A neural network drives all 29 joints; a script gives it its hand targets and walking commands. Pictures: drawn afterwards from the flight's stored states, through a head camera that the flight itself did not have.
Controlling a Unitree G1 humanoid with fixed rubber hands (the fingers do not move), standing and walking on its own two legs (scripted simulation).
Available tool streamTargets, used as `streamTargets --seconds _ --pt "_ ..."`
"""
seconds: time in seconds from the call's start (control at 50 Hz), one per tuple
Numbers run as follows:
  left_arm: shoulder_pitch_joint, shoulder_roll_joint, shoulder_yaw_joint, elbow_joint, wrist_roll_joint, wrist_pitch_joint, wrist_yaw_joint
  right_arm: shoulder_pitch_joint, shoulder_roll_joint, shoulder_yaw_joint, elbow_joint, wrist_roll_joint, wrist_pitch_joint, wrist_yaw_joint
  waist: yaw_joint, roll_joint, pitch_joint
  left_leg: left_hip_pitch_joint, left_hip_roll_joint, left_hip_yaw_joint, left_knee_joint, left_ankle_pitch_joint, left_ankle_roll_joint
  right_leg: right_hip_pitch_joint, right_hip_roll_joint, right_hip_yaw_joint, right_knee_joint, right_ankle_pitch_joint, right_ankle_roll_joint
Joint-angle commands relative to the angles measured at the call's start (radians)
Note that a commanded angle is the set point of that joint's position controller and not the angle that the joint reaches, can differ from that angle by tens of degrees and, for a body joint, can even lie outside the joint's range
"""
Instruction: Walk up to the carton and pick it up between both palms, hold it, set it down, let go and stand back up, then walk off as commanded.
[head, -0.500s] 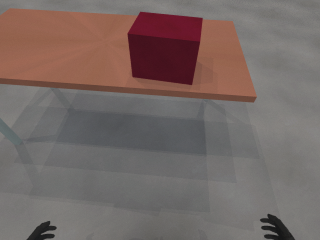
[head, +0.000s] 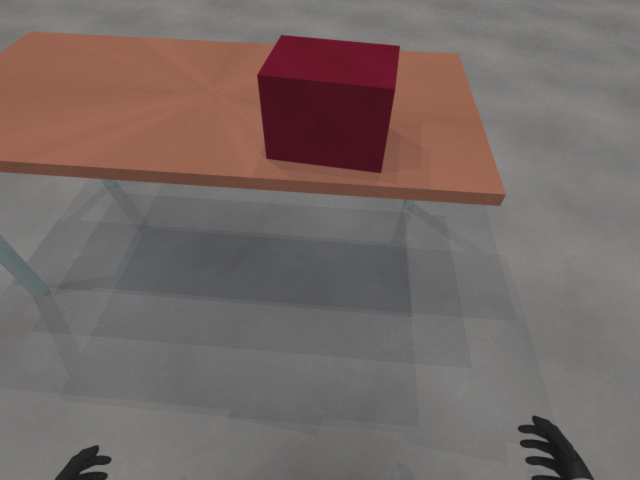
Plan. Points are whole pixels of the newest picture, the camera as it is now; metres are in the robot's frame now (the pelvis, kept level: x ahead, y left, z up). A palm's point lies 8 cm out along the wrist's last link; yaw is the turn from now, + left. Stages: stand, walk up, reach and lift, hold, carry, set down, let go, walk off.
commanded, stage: stand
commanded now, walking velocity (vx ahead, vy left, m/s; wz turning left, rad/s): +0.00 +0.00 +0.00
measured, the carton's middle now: (331, 104) +0.88 +0.00 +0.00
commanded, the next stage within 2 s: none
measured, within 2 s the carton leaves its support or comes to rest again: neither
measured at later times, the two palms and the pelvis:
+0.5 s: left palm out of the picture +0.08 +0.31 -0.08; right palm out of the picture +0.13 -0.31 -0.09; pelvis +0.00 +0.00 +0.00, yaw +0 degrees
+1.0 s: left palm out of the picture +0.08 +0.31 -0.08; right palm out of the picture +0.14 -0.31 -0.09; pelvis +0.00 +0.00 +0.01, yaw +0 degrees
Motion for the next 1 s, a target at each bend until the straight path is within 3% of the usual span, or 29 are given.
streamTargets --seconds 0.0,0.02,0.04,0.06,0.08,0.12,0.16,0.2,0.22,0.26,0.3,0.32,0.38,0.42,0.46,0.48,0.5,0.52,0.56,0.6,0.7,0.72,0.76,0.78,0.8,0.88,0.9,0.92,0.98 --pt "-0.151 0.186 0.031 0.001 0.005 0.004 0.011 -0.068 -0.19 -0.046 0.022 -0.055 -0.006 -0.004 -0.007 -0.009 0.021 0.028 0.105 -0.069 -0.181 0.005 0.052 -0.073 -0.095 0.128 -0.252 -0.032 -0.044" --pt "-0.111 0.215 0.042 0.0 0.003 -0.001 0.002 -0.096 -0.146 -0.031 0.017 -0.067 -0.009 0.001 0.0 -0.004 -0.04 0.053 0.121 -0.08 -0.181 -0.028 0.055 -0.081 -0.095 0.118 -0.254 -0.067 -0.039" --pt "-0.081 0.162 0.027 0.025 -0.007 0.002 0.001 -0.09 -0.205 -0.049 0.017 -0.066 -0.01 0.001 -0.002 0.076 0.013 -0.022 0.135 -0.116 -0.247 -0.186 0.058 -0.099 -0.065 0.121 -0.237 -0.11 -0.037" --pt "-0.057 0.19 0.03 0.034 0.003 0.004 0.008 -0.114 -0.174 -0.039 0.024 -0.073 -0.009 0.005 0.027 0.051 0.132 -0.1 0.121 -0.126 -0.246 -0.252 0.074 -0.091 -0.078 0.127 -0.261 -0.126 -0.049" --pt "-0.049 0.202 0.032 0.041 -0.001 0.005 0.001 -0.087 -0.191 -0.036 0.032 -0.067 -0.006 0.006 0.01 -0.005 0.006 -0.025 0.142 -0.13 -0.22 -0.217 0.063 -0.07 -0.081 0.111 -0.25 -0.134 -0.046" --pt "-0.079 0.173 0.026 0.036 0.014 -0.003 0.003 -0.068 -0.183 -0.044 0.037 -0.05 -0.008 0.001 -0.024 0.004 0.008 0.002 0.106 -0.082 -0.181 -0.09 0.046 -0.062 -0.079 0.104 -0.251 -0.009 -0.05" --pt "-0.076 0.212 0.034 0.034 0.016 -0.018 0.008 -0.098 -0.156 -0.044 0.017 -0.058 -0.007 -0.001 -0.006 -0.074 -0.055 0.083 0.116 -0.072 -0.129 0.068 0.043 -0.046 -0.113 0.132 -0.275 0.075 -0.04" --pt "-0.131 0.201 0.026 0.033 0.008 -0.023 0.006 -0.045 -0.157 -0.042 0.057 -0.047 0.001 0.001 -0.053 -0.061 -0.036 0.089 0.092 -0.043 -0.119 0.126 0.043 -0.061 -0.132 0.151 -0.254 0.156 -0.049" --pt "-0.145 0.194 0.027 0.018 -0.003 -0.015 0.006 -0.07 -0.15 -0.032 0.06 -0.041 -0.003 0.001 -0.023 -0.062 -0.071 0.111 0.104 -0.038 -0.109 0.152 0.04 -0.052 -0.115 0.126 -0.255 0.171 -0.038" --pt "-0.099 0.18 0.019 0.034 -0.006 -0.01 0.005 -0.102 -0.161 -0.038 0.044 -0.058 -0.001 -0.001 -0.017 -0.023 -0.043 0.112 0.114 -0.055 -0.124 0.112 0.06 -0.056 -0.122 0.143 -0.287 0.102 -0.039" --pt "-0.115 0.213 0.029 0.031 0.0 -0.012 0.005 -0.069 -0.154 -0.033 0.061 -0.051 0.001 -0.005 -0.027 -0.072 -0.05 0.076 0.129 -0.071 -0.174 0.106 0.051 -0.034 -0.099 0.104 -0.248 0.093 -0.037" --pt "-0.097 0.197 0.035 0.059 -0.002 -0.01 0.01 -0.085 -0.174 -0.039 0.066 -0.062 -0.003 -0.003 -0.012 0.008 -0.037 0.075 0.127 -0.07 -0.151 0.081 0.055 -0.062 -0.104 0.128 -0.256 0.089 -0.037" --pt "-0.11 0.228 0.034 0.062 0.007 -0.009 0.009 -0.094 -0.169 -0.042 0.074 -0.058 0.002 -0.001 -0.018 -0.057 -0.025 0.072 0.106 -0.057 -0.123 0.121 0.039 -0.058 -0.127 0.148 -0.281 0.108 -0.039" --pt "-0.107 0.203 0.031 0.052 0.002 -0.013 0.007 -0.089 -0.138 -0.022 0.074 -0.053 0.002 0.0 -0.007 -0.008 -0.061 0.073 0.122 -0.058 -0.141 0.16 0.052 -0.017 -0.106 0.113 -0.236 0.154 -0.048" --pt "-0.104 0.198 0.036 0.067 -0.001 -0.002 0.005 -0.063 -0.142 -0.022 0.078 -0.065 -0.009 -0.006 0.006 -0.047 -0.116 0.065 0.136 -0.076 -0.163 0.116 0.059 0.041 -0.1 0.103 -0.234 0.105 -0.028" --pt "-0.069 0.2 0.038 0.071 0.004 0.001 0.012 -0.085 -0.172 -0.032 0.074 -0.065 -0.006 -0.004 0.0 0.027 -0.058 0.073 0.132 -0.079 -0.169 0.122 0.065 0.0 -0.103 0.109 -0.244 0.17 -0.036" --pt "-0.066 0.217 0.038 0.072 -0.006 0.001 0.013 -0.081 -0.17 -0.043 0.072 -0.073 -0.003 -0.013 -0.004 -0.046 -0.076 0.086 0.132 -0.071 -0.152 0.181 0.062 0.021 -0.106 0.11 -0.234 0.205 -0.036" --pt "-0.092 0.213 0.031 0.064 0.005 -0.003 0.009 -0.088 -0.154 -0.03 0.073 -0.058 0.0 -0.01 -0.013 0.022 -0.07 0.079 0.137 -0.051 -0.121 0.202 0.068 0.002 -0.122 0.14 -0.265 0.187 -0.03" --pt "-0.097 0.208 0.033 0.064 0.001 -0.012 0.004 -0.059 -0.157 -0.029 0.093 -0.061 -0.001 -0.016 -0.012 -0.06 -0.077 0.107 0.134 -0.052 -0.145 0.245 0.063 -0.006 -0.11 0.103 -0.238 0.204 -0.026" --pt "-0.081 0.222 0.034 0.052 0.001 -0.011 0.011 -0.104 -0.187 -0.036 0.088 -0.06 -0.003 -0.003 0.009 -0.012 -0.066 0.101 0.133 -0.067 -0.127 0.194 0.068 -0.011 -0.112 0.116 -0.242 0.204 -0.04" --pt "-0.057 0.21 0.033 0.073 0.005 -0.005 0.013 -0.078 -0.191 -0.041 0.088 -0.06 0.013 0.006 -0.006 0.002 -0.079 0.095 0.129 -0.063 -0.158 0.137 0.054 0.004 -0.099 0.111 -0.244 0.195 -0.038" --pt "-0.108 0.212 0.025 0.069 0.014 -0.004 0.009 -0.062 -0.178 -0.035 0.109 -0.053 0.015 -0.004 -0.015 -0.057 -0.08 0.12 0.12 -0.038 -0.151 0.163 0.042 -0.016 -0.102 0.092 -0.248 0.156 -0.026" --pt "-0.065 0.168 0.019 0.071 -0.004 -0.004 -0.001 -0.093 -0.205 -0.043 0.089 -0.06 0.001 -0.003 0.007 -0.023 -0.029 0.074 0.14 -0.067 -0.172 0.108 0.063 -0.031 -0.113 0.122 -0.263 0.147 -0.047" --pt "-0.066 0.178 0.009 0.077 0.011 -0.008 0.002 -0.064 -0.181 -0.043 0.085 -0.051 0.0 -0.005 -0.023 -0.093 -0.104 0.116 0.133 -0.065 -0.132 0.194 0.043 -0.011 -0.114 0.09 -0.234 0.239 -0.047" --pt "-0.082 0.156 0.015 0.057 -0.001 -0.014 -0.001 -0.091 -0.187 -0.041 0.09 -0.052 0.001 -0.001 -0.005 -0.054 -0.092 0.111 0.141 -0.068 -0.141 0.143 0.058 -0.044 -0.114 0.123 -0.27 0.164 -0.038" --pt "-0.089 0.218 0.021 0.069 0.012 -0.009 0.024 -0.096 -0.147 -0.023 0.1 -0.043 0.008 0.001 -0.011 -0.038 -0.094 0.117 0.132 -0.048 -0.139 0.215 0.053 0.011 -0.133 0.141 -0.266 0.248 -0.044" --pt "-0.053 0.218 0.032 0.069 0.009 -0.007 0.026 -0.097 -0.166 -0.032 0.091 -0.053 0.012 0.002 0.006 0.018 -0.084 0.1 0.122 -0.061 -0.136 0.239 0.048 0.022 -0.142 0.126 -0.241 0.321 -0.013" --pt "-0.071 0.228 0.023 0.071 0.003 -0.005 0.025 -0.089 -0.13 -0.021 0.107 -0.041 0.014 0.005 -0.01 -0.037 -0.099 0.129 0.132 -0.062 -0.167 0.263 0.054 0.021 -0.118 0.077 -0.238 0.295 -0.035" --pt "-0.119 0.172 0.014 0.059 0.006 -0.005 0.014 -0.079 -0.17 -0.031 0.1 -0.052 0.006 0.002 -0.037 -0.051 -0.105 0.116 0.151 -0.073 -0.179 0.172 0.057 0.006 -0.114 0.099 -0.245 0.19 -0.044"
